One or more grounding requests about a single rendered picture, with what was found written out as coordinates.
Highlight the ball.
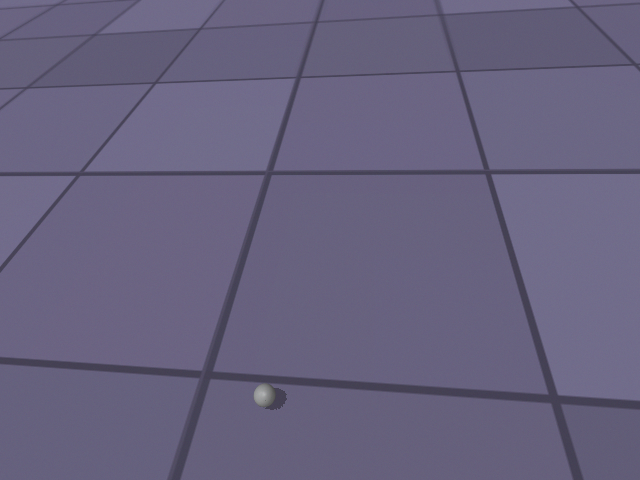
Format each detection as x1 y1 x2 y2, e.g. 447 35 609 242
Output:
254 383 276 407

